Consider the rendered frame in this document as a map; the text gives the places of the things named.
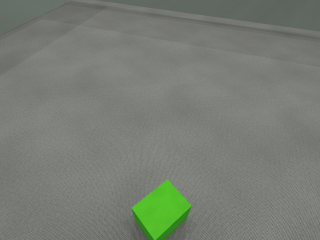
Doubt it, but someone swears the carton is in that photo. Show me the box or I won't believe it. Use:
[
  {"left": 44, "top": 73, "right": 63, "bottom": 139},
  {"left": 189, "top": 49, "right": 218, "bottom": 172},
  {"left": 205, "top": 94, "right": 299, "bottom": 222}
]
[{"left": 132, "top": 179, "right": 192, "bottom": 240}]

